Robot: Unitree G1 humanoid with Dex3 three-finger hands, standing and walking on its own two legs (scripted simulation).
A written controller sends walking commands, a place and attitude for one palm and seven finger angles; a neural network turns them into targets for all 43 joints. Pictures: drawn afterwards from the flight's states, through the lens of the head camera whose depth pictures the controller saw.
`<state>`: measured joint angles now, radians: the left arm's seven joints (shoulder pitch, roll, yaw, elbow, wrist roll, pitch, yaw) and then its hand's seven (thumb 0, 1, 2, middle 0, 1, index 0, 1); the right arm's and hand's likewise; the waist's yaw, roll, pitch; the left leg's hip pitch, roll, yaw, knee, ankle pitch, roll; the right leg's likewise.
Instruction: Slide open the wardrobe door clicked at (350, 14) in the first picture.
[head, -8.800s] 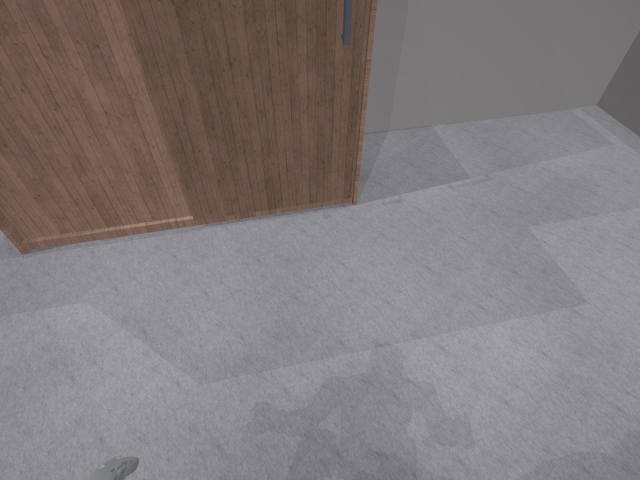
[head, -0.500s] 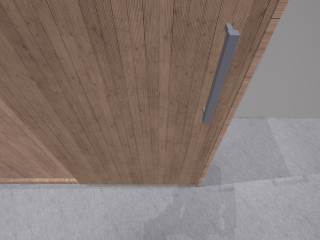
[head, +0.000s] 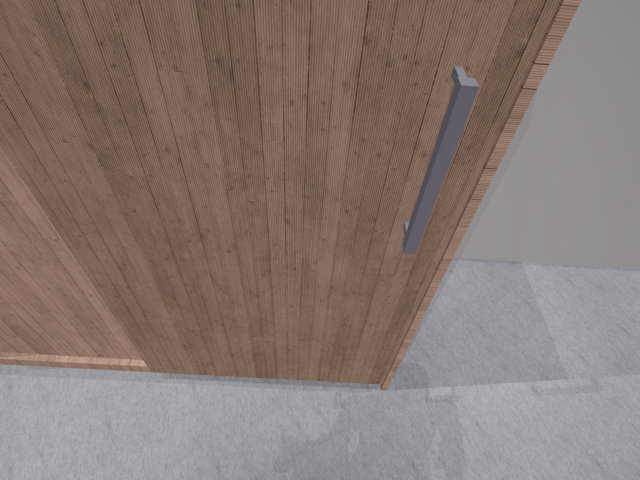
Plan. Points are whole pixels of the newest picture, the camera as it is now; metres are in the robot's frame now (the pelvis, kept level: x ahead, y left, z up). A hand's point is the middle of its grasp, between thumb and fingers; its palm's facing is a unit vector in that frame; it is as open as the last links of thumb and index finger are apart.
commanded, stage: come to a stop and stand still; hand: right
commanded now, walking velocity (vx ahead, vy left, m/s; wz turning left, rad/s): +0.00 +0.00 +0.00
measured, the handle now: (430, 173) +0.50 -0.11 +0.14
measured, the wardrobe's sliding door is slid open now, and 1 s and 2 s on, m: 0.00 0.00 0.00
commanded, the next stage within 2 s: look again from close up in 0.70 s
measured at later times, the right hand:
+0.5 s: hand out of the picture +0.02 -0.16 -0.16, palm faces +0.00 +0.98 -0.21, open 7.4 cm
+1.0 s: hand out of the picture +0.03 -0.15 -0.16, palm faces +0.03 +0.98 -0.21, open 7.4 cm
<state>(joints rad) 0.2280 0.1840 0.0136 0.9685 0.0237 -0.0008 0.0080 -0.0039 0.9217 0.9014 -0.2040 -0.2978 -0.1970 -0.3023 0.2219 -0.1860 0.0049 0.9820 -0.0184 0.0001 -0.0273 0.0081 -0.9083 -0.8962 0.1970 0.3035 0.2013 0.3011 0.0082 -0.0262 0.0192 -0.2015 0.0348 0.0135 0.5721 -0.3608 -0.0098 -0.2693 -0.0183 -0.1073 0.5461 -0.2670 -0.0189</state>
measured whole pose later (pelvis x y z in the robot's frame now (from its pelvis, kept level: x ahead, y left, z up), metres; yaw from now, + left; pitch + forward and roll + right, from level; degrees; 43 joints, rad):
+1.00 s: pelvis +0.02 +0.03 +0.01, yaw -1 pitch -1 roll -1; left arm 0.22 0.17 -0.01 1.12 0.02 -0.01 0.03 0.00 0.91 0.90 -0.20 -0.30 -0.20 -0.30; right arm 0.26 -0.17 0.00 1.11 -0.01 -0.02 -0.03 0.01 -0.91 -0.90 0.20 0.30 0.20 0.30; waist 0.00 0.00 0.04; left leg -0.10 0.00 0.05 0.45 -0.34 0.03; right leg -0.18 -0.05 -0.08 0.43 -0.23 0.03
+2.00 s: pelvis -0.02 +0.02 -0.04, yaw -2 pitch +8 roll -1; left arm 0.15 0.27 0.06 0.59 -0.02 -0.26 0.02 0.01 0.90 0.90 -0.20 -0.30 -0.20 -0.30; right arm 0.32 -0.19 -0.13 0.19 0.26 -0.48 0.38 0.01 -0.72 -0.81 0.21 0.44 0.21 0.43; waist 0.02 0.02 -0.13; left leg -0.58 0.03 0.05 0.95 -0.50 0.02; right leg -0.66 -0.04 -0.05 0.90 -0.37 0.01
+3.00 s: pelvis -0.03 +0.00 -0.01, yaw -4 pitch -1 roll +2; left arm 0.22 0.25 -0.08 0.60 -0.05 -0.31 0.10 0.01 0.90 0.90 -0.21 -0.30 -0.20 -0.30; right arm 0.07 -0.40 -0.36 0.09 0.33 -0.05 0.45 0.00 0.43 -0.33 0.29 1.16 0.30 1.16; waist -0.04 -0.04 -0.03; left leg -0.24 0.02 0.09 0.60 -0.35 -0.01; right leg -0.37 -0.02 -0.02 0.65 -0.27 -0.02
